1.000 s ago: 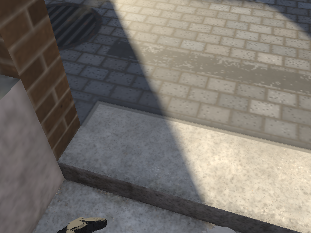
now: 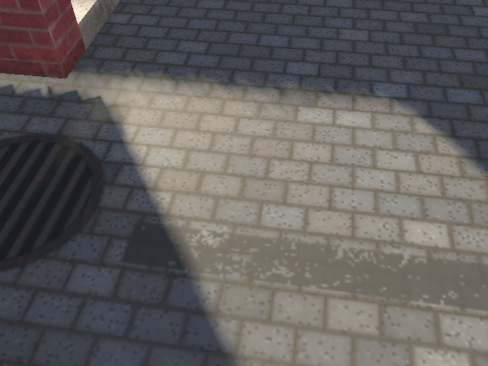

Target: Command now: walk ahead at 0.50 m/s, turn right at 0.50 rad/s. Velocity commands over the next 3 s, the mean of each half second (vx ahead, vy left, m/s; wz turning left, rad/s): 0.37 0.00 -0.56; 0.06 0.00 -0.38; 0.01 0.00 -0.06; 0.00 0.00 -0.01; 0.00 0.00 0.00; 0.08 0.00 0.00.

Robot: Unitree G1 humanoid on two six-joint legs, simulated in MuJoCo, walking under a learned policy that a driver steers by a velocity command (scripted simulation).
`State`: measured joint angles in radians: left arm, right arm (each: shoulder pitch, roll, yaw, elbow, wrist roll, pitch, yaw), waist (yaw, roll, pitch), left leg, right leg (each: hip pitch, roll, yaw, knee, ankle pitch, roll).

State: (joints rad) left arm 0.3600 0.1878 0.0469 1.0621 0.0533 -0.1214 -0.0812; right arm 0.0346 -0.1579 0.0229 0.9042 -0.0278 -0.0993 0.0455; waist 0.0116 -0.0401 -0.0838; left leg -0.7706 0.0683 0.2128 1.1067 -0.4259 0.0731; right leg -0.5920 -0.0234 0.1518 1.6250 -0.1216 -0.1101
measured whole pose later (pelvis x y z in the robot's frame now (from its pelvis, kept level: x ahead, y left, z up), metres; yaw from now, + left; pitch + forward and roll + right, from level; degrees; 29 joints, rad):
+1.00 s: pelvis +0.30 -0.02 +0.08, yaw -27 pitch +2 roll +0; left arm 0.15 0.26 0.09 0.70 -0.01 0.00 0.02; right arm 0.19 -0.19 -0.06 0.80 -0.01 -0.01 -0.05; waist -0.04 -0.05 -0.01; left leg -0.37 0.02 -0.01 0.56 -0.23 -0.01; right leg -0.59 0.08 0.09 1.05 -0.47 0.02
